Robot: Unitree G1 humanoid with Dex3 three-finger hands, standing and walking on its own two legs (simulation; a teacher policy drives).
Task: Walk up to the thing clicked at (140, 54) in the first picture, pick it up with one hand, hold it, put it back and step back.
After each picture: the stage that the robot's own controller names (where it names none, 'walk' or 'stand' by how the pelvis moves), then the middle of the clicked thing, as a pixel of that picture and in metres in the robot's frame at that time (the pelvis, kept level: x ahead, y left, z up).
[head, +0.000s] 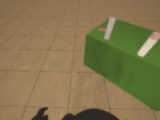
stand; (148, 45) +0.77 -0.55 +0.02
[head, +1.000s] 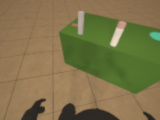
walk; (117, 34) +0.84 -0.22 +0.05
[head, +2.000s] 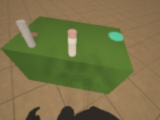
walk; (72, 44) +0.60 +0.19 +0.04
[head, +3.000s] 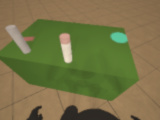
stand; (66, 49) +0.51 +0.22 +0.06
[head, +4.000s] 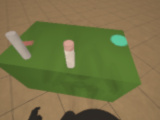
stand; (69, 55) +0.48 +0.17 +0.03
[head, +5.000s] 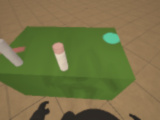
stand; (61, 58) +0.45 +0.23 +0.03
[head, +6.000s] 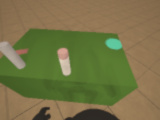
stand; (65, 63) +0.42 +0.20 +0.02
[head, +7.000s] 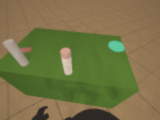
stand; (67, 62) +0.43 +0.19 +0.02
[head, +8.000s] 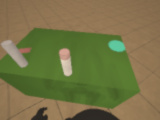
stand; (66, 63) +0.42 +0.19 +0.02
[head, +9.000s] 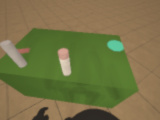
rise first; (65, 63) +0.42 +0.20 +0.02
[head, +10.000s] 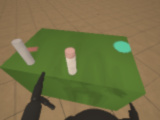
rise first; (71, 62) +0.43 +0.18 +0.02
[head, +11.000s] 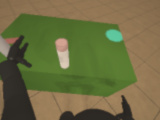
go down; (63, 55) +0.45 +0.17 +0.04
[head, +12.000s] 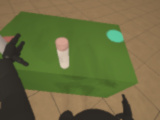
go down; (63, 55) +0.45 +0.17 +0.05
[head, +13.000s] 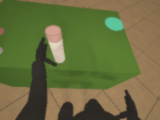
close in; (57, 47) +0.45 +0.18 +0.10
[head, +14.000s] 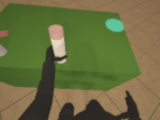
lift; (59, 47) +0.46 +0.17 +0.09
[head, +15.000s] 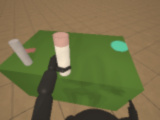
lift; (63, 56) +0.33 +0.17 +0.20
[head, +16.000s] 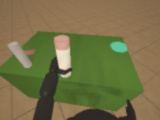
hold; (64, 59) +0.33 +0.16 +0.19
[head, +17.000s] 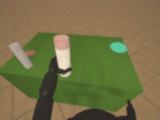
hold; (63, 58) +0.33 +0.16 +0.20
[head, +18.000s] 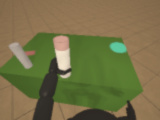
hold; (63, 59) +0.33 +0.16 +0.19
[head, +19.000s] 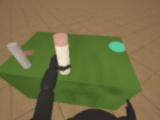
crouch; (63, 56) +0.36 +0.17 +0.18
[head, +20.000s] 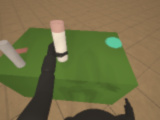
lower; (60, 43) +0.45 +0.19 +0.20
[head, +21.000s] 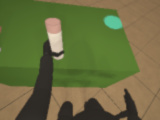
lower; (56, 42) +0.49 +0.18 +0.10
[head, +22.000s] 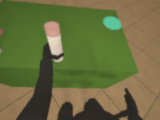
lower; (55, 45) +0.48 +0.18 +0.09
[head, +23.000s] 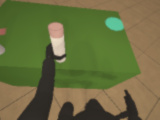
lower; (58, 45) +0.47 +0.17 +0.10
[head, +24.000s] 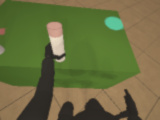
lower; (57, 45) +0.47 +0.17 +0.10
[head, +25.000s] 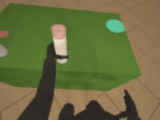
open; (60, 46) +0.47 +0.17 +0.09
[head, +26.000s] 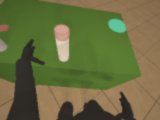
sink last; (63, 46) +0.46 +0.16 +0.09
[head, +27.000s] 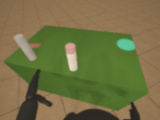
sink last; (72, 58) +0.45 +0.18 +0.04
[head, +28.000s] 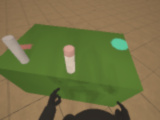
stand; (70, 61) +0.43 +0.17 +0.03
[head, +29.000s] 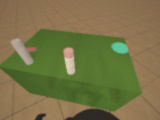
stand; (69, 62) +0.44 +0.18 +0.02
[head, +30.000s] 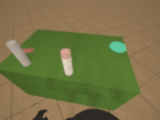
stand; (67, 63) +0.43 +0.19 +0.02
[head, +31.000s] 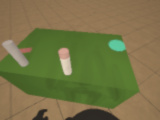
stand; (66, 63) +0.43 +0.20 +0.02
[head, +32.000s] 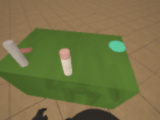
stand; (66, 63) +0.42 +0.19 +0.02
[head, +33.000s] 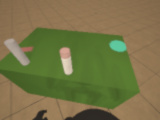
stand; (66, 62) +0.43 +0.20 +0.02
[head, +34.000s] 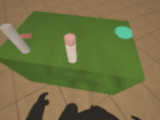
walk; (71, 50) +0.48 +0.17 +0.03
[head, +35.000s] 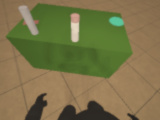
walk; (75, 29) +0.74 +0.17 +0.03
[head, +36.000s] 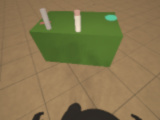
stand; (77, 21) +1.07 +0.26 +0.04
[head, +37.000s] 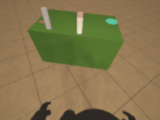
stand; (79, 23) +1.04 +0.20 +0.02
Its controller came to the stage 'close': yes
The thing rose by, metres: 0.19
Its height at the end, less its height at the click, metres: +0.00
